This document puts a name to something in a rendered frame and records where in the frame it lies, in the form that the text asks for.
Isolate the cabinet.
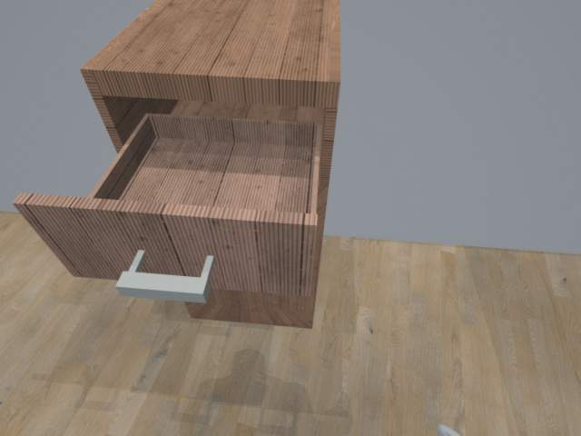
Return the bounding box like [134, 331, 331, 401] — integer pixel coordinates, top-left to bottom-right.
[80, 0, 340, 329]

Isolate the handle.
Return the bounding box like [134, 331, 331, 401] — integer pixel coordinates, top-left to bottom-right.
[115, 250, 215, 303]

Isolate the drawer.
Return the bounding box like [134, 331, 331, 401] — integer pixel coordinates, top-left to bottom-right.
[12, 114, 321, 297]

